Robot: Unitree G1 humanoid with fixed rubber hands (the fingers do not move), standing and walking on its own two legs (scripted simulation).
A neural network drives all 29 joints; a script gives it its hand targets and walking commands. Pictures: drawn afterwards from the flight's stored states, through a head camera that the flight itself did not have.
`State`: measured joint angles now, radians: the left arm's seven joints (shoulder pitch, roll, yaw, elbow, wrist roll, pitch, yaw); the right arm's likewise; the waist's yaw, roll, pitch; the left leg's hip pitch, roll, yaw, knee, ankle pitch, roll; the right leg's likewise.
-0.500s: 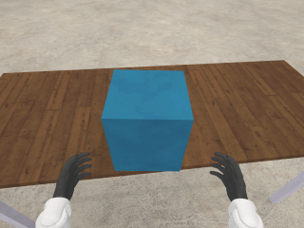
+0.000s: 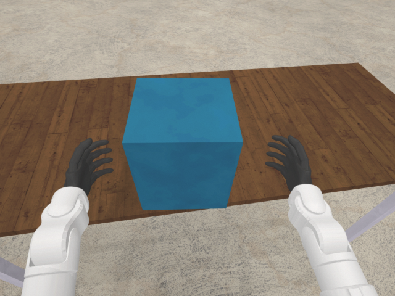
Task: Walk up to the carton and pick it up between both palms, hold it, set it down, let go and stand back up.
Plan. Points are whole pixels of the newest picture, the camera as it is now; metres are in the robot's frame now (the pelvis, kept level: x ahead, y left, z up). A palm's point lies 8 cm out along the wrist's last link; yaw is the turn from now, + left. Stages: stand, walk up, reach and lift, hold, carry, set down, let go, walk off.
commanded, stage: reach and lift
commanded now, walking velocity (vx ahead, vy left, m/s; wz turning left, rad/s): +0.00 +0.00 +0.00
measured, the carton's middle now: (184, 146) +0.44 +0.05 +0.04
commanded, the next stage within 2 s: none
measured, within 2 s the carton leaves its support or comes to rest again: neither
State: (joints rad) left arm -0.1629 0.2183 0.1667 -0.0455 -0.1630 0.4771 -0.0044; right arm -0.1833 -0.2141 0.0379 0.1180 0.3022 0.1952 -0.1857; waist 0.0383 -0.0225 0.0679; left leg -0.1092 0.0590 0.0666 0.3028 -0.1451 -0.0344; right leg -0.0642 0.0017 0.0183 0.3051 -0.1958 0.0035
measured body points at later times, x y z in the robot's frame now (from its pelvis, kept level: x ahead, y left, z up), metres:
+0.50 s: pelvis +0.00 +0.00 +0.00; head +0.01 +0.01 +0.45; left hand +0.38 +0.24 +0.16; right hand +0.40 -0.17 +0.15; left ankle +0.01 +0.14 -0.75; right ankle -0.02 -0.12 -0.75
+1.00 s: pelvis +0.00 +0.00 +0.00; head +0.01 +0.02 +0.45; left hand +0.44 +0.25 +0.22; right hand +0.46 -0.16 +0.21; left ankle +0.01 +0.14 -0.75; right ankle -0.02 -0.12 -0.75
